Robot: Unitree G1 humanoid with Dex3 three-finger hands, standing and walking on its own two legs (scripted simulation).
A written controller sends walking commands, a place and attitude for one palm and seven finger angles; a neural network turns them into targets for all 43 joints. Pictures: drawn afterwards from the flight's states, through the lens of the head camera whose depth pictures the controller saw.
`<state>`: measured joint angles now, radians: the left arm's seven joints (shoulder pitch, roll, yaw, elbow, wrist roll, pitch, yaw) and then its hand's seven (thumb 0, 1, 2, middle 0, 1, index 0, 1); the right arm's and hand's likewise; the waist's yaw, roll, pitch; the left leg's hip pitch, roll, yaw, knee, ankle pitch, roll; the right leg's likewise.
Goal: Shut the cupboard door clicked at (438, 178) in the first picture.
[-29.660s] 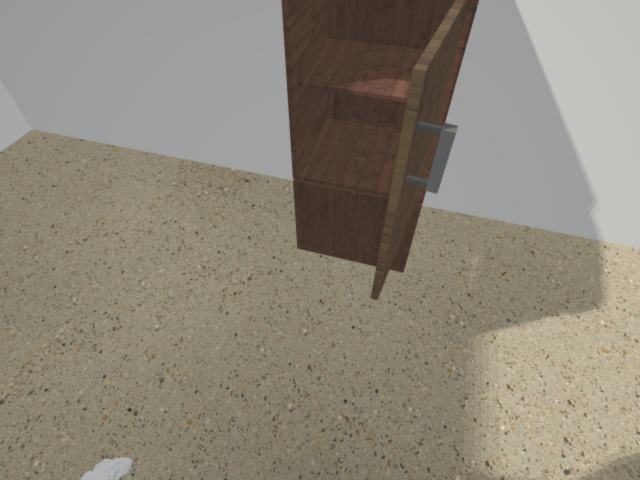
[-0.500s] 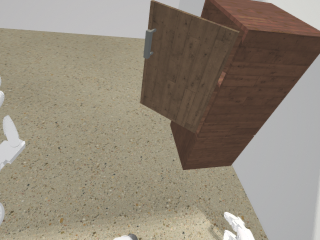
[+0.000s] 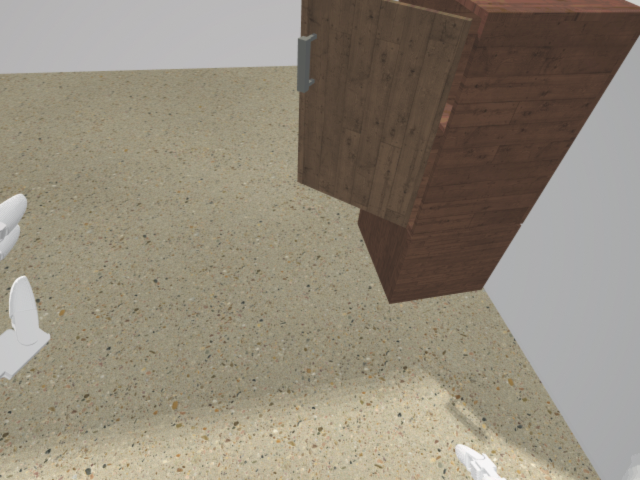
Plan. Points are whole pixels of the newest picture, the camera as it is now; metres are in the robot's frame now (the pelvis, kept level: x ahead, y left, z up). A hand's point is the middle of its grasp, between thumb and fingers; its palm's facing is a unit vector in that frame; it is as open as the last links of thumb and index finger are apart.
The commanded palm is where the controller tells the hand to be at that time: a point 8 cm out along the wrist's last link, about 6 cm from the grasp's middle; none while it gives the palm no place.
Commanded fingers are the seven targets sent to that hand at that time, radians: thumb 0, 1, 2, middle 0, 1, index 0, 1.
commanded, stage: stop stepping back and stand still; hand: left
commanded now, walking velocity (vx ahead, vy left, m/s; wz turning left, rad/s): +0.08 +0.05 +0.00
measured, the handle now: (308, 62) +1.05 +0.07 +0.06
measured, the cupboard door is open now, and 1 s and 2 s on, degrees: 47 47 47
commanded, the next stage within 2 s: let the arm hang, fingers relaxed in 0.70 s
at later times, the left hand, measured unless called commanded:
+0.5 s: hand (36, 298) +0.23 +0.28 +0.17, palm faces +0.42 -0.77 -0.49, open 7.4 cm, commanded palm +0.17 +0.31 +0.18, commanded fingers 0.00 0.90 0.90 -0.20 -0.30 -0.20 -0.30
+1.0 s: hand (126, 454) +0.18 +0.26 -0.10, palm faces +0.01 -0.94 -0.33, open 7.4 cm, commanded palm none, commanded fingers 0.00 0.90 0.90 -0.20 -0.30 -0.20 -0.30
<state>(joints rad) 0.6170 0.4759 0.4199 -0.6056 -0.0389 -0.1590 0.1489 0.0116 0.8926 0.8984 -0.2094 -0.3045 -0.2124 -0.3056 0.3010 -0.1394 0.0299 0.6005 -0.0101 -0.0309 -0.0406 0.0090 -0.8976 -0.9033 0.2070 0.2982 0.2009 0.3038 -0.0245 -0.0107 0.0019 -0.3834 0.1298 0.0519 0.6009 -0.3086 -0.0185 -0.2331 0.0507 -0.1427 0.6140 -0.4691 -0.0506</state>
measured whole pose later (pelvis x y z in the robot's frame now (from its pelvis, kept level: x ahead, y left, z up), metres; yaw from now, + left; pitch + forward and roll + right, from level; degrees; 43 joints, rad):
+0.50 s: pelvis +0.03 +0.01 +0.00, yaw +0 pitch +1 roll +0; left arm 0.56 0.44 0.44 -0.53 -0.05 -0.20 0.17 0.01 0.89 0.90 -0.21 -0.30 -0.21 -0.31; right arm 0.20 -0.19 0.01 0.60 0.01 -0.09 -0.06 0.01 -0.90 -0.90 0.20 0.30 0.20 0.30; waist -0.01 -0.01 0.02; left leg -0.32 0.09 0.10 0.57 -0.26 -0.02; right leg -0.18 0.01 -0.10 0.52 -0.35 -0.03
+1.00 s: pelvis +0.02 +0.05 +0.00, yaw +1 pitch +1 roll +0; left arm 0.23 0.27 0.02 0.55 0.01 0.05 0.01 0.00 0.91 0.90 -0.20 -0.30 -0.20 -0.30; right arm 0.15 -0.31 0.01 0.78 -0.02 0.01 0.01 0.01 -0.90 -0.90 0.20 0.30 0.20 0.30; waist -0.03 0.05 0.00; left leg -0.35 0.03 0.12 0.59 -0.25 0.03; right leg -0.24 -0.06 -0.09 0.59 -0.37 0.02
